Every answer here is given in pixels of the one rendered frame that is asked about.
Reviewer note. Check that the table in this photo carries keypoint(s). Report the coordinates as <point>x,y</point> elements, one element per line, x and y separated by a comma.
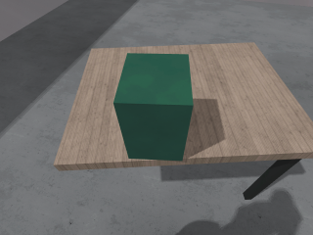
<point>242,112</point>

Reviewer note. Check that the carton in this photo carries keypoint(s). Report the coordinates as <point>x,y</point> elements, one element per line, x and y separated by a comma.
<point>154,104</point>

